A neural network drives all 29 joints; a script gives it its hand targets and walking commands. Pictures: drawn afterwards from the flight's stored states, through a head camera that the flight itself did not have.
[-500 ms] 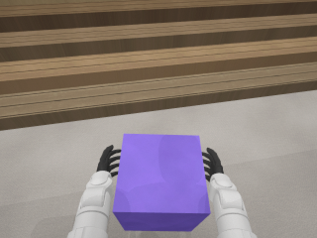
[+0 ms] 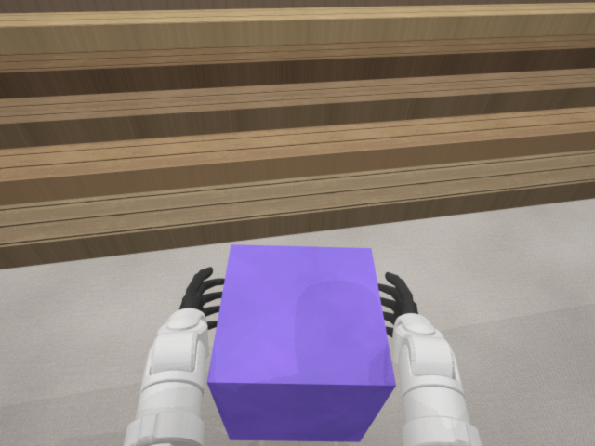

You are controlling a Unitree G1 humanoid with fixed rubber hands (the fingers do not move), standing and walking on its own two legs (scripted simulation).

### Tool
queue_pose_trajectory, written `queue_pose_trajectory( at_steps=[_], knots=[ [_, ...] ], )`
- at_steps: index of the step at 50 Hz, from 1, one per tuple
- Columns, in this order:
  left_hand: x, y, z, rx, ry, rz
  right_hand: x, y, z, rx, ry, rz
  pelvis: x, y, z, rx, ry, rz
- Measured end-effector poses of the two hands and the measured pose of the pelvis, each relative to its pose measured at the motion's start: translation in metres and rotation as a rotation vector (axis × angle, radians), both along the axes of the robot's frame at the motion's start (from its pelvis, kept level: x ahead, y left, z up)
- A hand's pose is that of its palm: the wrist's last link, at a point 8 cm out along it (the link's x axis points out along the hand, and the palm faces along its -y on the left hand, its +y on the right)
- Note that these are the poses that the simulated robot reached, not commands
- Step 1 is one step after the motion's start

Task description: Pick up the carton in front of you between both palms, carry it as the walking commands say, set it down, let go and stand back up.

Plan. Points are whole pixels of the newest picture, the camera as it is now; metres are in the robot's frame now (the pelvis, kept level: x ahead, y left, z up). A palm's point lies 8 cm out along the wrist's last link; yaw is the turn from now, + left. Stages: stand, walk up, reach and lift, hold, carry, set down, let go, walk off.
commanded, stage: reach and lift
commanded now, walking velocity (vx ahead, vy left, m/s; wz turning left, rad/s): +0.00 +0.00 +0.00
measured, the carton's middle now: (298, 347) +0.30 +0.00 -0.05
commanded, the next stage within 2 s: hold in 0.68 s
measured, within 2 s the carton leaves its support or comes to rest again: neither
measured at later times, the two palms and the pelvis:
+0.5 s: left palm (192, 308) +0.31 +0.15 +0.04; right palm (404, 313) +0.31 -0.15 +0.04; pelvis +0.02 +0.00 +0.01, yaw +0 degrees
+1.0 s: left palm (187, 307) +0.30 +0.15 +0.06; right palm (408, 312) +0.30 -0.15 +0.05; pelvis +0.01 +0.00 +0.01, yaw +0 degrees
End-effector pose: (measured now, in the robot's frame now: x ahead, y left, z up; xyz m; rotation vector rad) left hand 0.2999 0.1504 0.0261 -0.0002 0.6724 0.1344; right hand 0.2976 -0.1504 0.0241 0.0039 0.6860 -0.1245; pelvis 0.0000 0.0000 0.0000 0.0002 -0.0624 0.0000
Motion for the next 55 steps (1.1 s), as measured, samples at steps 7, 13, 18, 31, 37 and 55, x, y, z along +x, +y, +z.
queue_pose_trajectory(
  at_steps=[7,13,18,31,37,55],
  knots=[
    [0.003,0.000,0.005,0.000,-0.007,0.002,0.004,0.000,0.004,0.001,-0.008,0.002,0.002,-0.001,0.002,0.000,-0.003,0.002],
    [0.005,0.000,0.007,0.009,-0.006,-0.002,0.006,0.000,0.007,-0.008,-0.007,0.008,0.008,-0.001,0.004,-0.001,-0.006,0.003],
    [0.007,0.000,0.009,0.017,-0.005,-0.009,0.008,0.000,0.009,-0.018,-0.005,0.015,0.014,-0.001,0.005,-0.001,-0.007,0.003],
    [0.008,0.001,0.014,0.027,-0.002,-0.018,0.008,0.001,0.014,-0.030,-0.003,0.022,0.022,0.000,0.007,-0.002,-0.019,0.004],
    [0.006,0.002,0.020,0.024,-0.013,-0.016,0.006,0.001,0.020,-0.028,-0.014,0.019,0.022,0.000,0.008,-0.002,-0.027,0.003],
    [-0.003,0.002,0.030,0.010,-0.016,-0.003,-0.001,0.001,0.030,-0.013,-0.017,0.010,0.009,0.000,0.007,-0.001,-0.063,0.003]
  ],
)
